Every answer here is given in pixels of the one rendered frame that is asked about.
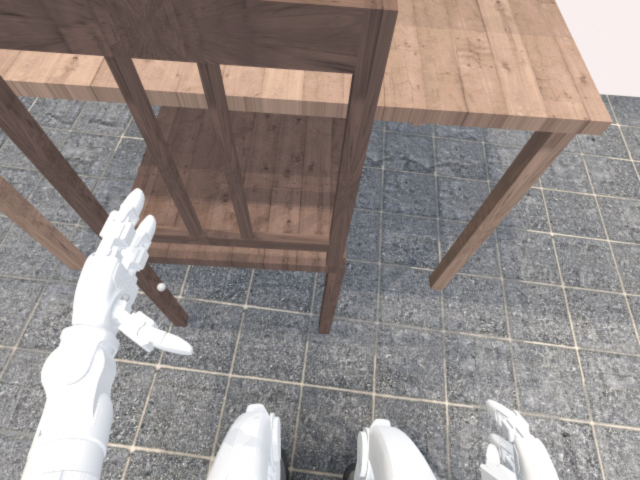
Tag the robot right hand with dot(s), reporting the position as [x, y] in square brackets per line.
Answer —
[526, 459]

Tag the left robot forearm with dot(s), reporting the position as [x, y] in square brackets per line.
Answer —
[72, 437]

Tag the robot left hand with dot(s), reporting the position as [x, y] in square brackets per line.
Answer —
[109, 273]

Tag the left robot thigh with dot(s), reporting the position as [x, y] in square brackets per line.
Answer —
[251, 444]

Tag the table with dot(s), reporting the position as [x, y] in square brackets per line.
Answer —
[505, 64]

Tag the robot thigh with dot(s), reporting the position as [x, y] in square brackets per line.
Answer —
[387, 453]
[251, 444]

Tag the chair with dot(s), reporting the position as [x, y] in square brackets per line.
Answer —
[226, 188]

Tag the right robot thigh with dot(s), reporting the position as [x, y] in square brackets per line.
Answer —
[387, 453]

